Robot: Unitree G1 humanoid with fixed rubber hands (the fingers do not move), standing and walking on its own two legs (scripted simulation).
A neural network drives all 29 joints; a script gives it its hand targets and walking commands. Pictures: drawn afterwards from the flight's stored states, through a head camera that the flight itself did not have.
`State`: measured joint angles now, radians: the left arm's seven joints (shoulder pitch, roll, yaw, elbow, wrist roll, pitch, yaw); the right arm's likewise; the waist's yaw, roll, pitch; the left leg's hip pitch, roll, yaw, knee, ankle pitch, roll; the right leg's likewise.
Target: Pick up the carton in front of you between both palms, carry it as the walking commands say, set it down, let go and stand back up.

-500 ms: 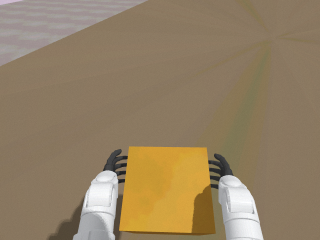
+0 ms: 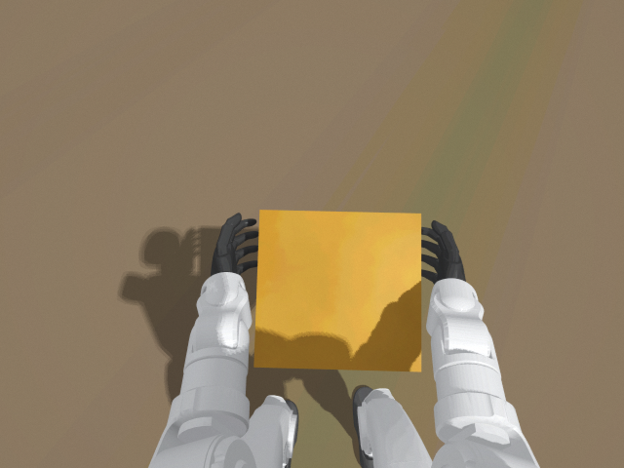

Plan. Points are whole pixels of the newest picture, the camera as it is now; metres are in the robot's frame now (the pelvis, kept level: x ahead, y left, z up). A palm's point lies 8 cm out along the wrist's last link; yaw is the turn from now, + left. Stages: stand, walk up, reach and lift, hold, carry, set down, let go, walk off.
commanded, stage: set down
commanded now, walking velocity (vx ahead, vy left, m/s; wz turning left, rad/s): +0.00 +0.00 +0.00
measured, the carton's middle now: (334, 285) +0.38 -0.01 -0.18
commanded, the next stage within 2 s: none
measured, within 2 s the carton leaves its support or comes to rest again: neither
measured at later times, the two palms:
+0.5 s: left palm (263, 273) +0.41 +0.11 -0.21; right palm (431, 276) +0.40 -0.18 -0.22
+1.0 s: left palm (286, 277) +0.44 +0.09 -0.37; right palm (422, 280) +0.43 -0.20 -0.38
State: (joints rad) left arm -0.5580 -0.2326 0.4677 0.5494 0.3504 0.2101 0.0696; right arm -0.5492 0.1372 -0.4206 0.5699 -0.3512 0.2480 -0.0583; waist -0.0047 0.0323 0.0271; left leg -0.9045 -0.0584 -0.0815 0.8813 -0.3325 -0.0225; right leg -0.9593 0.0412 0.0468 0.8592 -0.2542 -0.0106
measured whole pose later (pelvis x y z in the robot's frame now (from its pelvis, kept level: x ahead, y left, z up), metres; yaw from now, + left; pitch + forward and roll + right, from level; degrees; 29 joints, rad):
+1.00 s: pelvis -0.05 +0.00 -0.25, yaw +4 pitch +44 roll +4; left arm -1.06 -0.09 0.44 0.73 0.13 0.17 0.27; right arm -1.10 -0.16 -0.30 0.84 -0.14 0.25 -0.09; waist -0.07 0.08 -0.04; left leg -2.07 -0.18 -0.06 1.86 -0.57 -0.09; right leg -2.15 0.09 0.08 1.85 -0.47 0.03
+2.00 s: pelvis -0.05 +0.00 -0.33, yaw +6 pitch +42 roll +3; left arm -1.33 0.01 0.47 0.92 0.16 0.13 0.15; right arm -1.37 -0.31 -0.40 1.05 -0.18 0.18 0.08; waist -0.09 0.09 0.18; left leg -2.25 -0.22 -0.03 2.12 -0.61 -0.09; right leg -2.31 0.03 0.06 2.11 -0.54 0.02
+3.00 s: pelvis -0.06 +0.00 -0.32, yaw +4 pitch +34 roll +4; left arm -1.25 0.16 0.17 0.84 -0.12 0.15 0.22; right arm -1.30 -0.48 -0.16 1.01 0.17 0.09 0.03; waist -0.08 0.06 0.30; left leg -2.10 -0.11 0.01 2.11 -0.61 -0.06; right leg -2.19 0.02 0.03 2.09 -0.50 -0.03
